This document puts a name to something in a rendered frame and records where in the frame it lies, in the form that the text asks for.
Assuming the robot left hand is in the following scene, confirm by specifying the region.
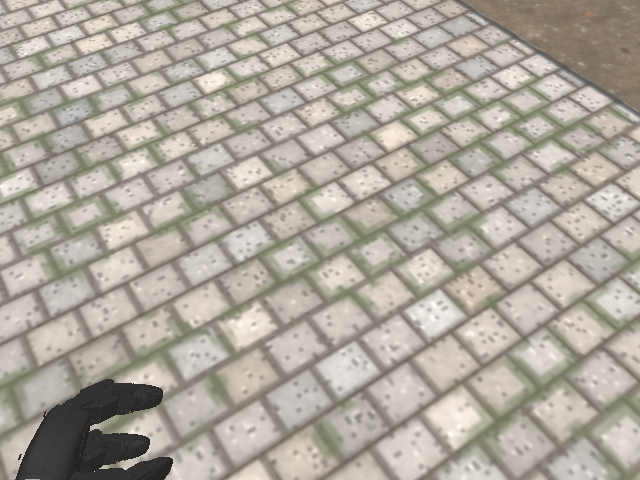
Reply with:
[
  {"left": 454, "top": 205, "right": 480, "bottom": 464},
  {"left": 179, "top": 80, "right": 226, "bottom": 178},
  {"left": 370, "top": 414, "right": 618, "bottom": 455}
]
[{"left": 15, "top": 379, "right": 173, "bottom": 480}]

